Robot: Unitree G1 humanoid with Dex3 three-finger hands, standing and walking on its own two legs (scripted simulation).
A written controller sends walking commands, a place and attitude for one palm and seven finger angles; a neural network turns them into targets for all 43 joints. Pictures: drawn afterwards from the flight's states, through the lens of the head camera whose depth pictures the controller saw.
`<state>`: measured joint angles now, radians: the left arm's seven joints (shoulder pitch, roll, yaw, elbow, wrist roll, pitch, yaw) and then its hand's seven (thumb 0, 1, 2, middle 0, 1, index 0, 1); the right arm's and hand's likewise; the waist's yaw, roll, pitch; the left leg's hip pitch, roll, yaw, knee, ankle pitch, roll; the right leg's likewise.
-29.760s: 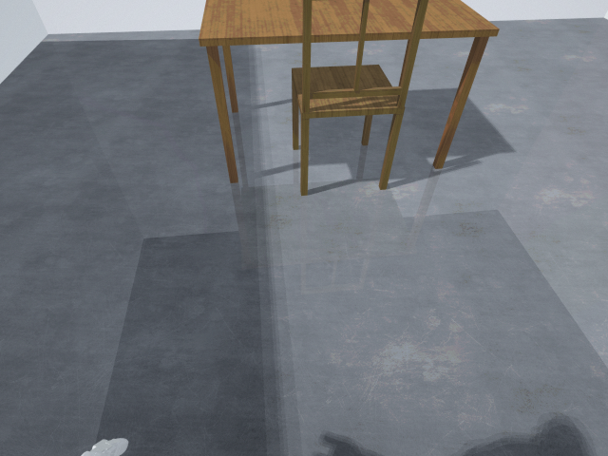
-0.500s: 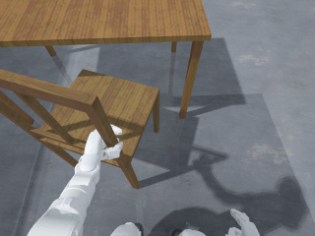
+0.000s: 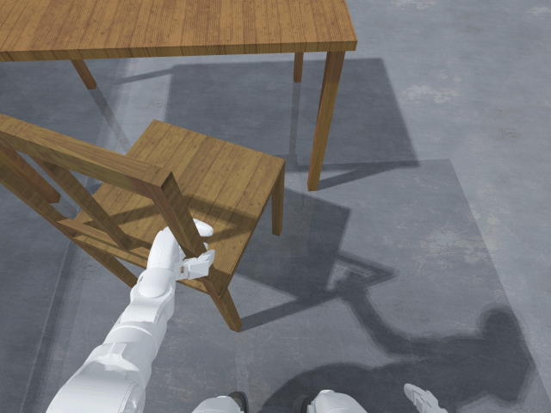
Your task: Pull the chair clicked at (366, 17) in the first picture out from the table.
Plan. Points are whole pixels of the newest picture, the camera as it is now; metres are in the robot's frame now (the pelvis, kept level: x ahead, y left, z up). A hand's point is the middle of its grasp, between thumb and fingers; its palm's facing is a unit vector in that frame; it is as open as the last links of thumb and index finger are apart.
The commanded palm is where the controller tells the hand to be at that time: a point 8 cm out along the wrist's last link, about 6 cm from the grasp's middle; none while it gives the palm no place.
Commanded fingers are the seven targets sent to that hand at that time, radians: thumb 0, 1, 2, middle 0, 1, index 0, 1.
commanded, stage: step backward, pulling the chair out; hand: left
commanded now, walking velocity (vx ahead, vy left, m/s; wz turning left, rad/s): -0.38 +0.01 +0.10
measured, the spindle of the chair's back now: (92, 208) +0.44 +0.34 -0.06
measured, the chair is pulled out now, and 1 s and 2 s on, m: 0.37 0.59 0.59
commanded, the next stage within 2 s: stop walking, hand still on the chair in 0.40 s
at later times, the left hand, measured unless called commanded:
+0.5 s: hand (210, 342) +0.21 +0.11 -0.07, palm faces -0.09 -0.98 -0.16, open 6.2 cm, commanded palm +0.21 +0.15 -0.06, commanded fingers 0.00 0.90 0.90 -0.50 -1.45 -0.50 -1.45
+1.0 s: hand out of the picture +0.12 +0.11 -0.07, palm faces -0.05 -0.99 -0.15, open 6.4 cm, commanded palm +0.11 +0.16 -0.06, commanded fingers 0.00 0.90 0.90 -0.50 -1.45 -0.50 -1.45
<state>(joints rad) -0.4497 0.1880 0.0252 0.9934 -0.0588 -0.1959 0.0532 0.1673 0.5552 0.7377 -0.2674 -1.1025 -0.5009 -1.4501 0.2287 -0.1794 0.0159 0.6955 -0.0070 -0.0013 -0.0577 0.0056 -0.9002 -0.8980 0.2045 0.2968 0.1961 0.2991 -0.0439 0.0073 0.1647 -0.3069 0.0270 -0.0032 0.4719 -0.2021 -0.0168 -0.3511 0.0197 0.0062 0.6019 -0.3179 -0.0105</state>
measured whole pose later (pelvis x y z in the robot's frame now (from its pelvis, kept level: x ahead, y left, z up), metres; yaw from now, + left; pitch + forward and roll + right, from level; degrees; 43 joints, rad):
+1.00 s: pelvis -0.15 +0.00 +0.00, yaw +3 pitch +0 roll +0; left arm -0.18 0.08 -0.12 0.86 -0.03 -0.14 0.08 0.19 0.55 0.73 -0.24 -1.16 -0.50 -1.45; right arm 0.26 -0.23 0.03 0.70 0.01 -0.01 -0.12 0.01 -0.90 -0.90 0.21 0.30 0.20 0.30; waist -0.03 0.03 0.03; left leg -0.18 0.03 0.02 0.46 -0.28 -0.02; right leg -0.29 -0.01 -0.04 0.45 -0.16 -0.01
